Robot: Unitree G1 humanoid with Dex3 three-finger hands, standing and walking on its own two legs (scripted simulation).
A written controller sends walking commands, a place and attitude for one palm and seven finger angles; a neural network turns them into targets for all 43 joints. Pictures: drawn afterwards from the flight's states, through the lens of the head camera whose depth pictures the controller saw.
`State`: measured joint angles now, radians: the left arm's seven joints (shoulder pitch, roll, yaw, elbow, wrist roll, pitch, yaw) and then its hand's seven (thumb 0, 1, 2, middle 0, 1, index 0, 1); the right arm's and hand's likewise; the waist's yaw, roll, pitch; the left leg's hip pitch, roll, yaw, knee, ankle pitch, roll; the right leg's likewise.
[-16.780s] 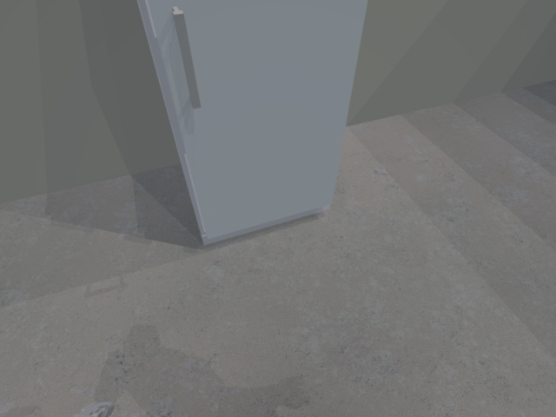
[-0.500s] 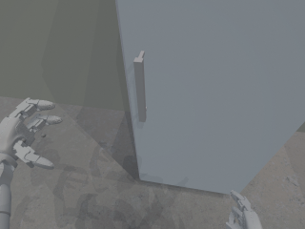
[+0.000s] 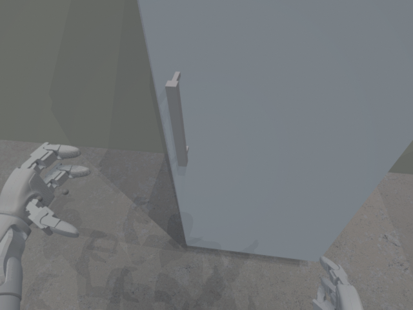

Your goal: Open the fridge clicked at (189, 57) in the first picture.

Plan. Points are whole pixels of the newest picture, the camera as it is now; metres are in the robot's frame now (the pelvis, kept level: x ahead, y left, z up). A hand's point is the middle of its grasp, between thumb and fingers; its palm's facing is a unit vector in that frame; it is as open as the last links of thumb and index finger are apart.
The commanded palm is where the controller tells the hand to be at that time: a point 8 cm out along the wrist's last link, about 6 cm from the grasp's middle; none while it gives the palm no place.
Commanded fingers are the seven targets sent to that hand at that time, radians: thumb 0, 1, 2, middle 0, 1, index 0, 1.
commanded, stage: move the hooked fingers beside the handle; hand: left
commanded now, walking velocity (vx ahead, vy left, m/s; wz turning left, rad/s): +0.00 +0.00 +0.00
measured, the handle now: (180, 123) +0.50 +0.11 +0.10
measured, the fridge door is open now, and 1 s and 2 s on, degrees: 0 0 0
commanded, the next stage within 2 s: none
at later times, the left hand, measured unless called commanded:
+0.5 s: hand (95, 166) +0.34 +0.24 +0.12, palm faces -0.05 -1.00 -0.03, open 14.0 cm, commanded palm +0.30 +0.30 +0.13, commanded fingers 0.00 -0.50 0.30 -0.30 -1.20 -0.30 -1.20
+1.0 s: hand (119, 154) +0.37 +0.21 +0.12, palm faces -0.06 -1.00 -0.02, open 14.0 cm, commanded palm +0.35 +0.26 +0.12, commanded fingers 0.00 -0.50 0.30 -0.30 -1.20 -0.30 -1.20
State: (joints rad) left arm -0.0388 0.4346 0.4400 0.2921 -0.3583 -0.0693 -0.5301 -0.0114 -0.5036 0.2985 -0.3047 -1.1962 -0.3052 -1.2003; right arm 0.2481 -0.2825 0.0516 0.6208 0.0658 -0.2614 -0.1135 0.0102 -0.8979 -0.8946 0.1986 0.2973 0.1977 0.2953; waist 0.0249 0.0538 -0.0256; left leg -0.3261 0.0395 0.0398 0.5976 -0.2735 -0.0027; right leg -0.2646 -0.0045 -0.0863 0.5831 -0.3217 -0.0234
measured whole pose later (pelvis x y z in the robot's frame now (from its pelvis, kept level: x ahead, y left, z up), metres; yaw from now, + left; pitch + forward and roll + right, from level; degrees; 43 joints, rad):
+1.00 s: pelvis +0.01 +0.01 +0.00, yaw -1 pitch +3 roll +0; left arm -0.33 0.34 0.28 0.47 -0.26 -0.08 -0.34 -0.01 -0.50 0.30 -0.30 -1.20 -0.30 -1.20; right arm 0.26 -0.26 0.04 0.64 0.06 -0.19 -0.09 0.01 -0.90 -0.89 0.20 0.30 0.20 0.30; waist -0.01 0.04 -0.04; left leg -0.37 0.02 0.06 0.60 -0.29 0.01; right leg -0.32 -0.02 -0.07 0.60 -0.33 -0.01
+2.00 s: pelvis +0.01 +0.01 -0.01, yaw -2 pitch +8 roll +0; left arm -0.61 0.37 0.31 0.86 -0.20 -0.23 -0.29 -0.01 -0.50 0.30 -0.30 -1.20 -0.30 -1.20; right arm 0.36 -0.27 0.01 0.65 0.05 -0.04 -0.05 0.01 -0.90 -0.89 0.20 0.30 0.20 0.30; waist -0.07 0.02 -0.07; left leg -0.49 0.05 0.07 0.68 -0.32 0.01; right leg -0.45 0.00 -0.05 0.66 -0.35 -0.02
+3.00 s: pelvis +0.00 +0.01 -0.01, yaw -1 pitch +7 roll -1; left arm -0.66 0.35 0.27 0.88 -0.18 -0.24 -0.23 -0.01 -0.50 0.30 -0.30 -1.20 -0.30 -1.20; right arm 0.34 -0.27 0.02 0.66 0.05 -0.05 -0.05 0.01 -0.90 -0.89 0.20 0.30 0.20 0.30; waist -0.07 0.02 -0.05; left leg -0.50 0.05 0.06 0.69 -0.31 0.01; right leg -0.45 0.00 -0.06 0.67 -0.35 -0.02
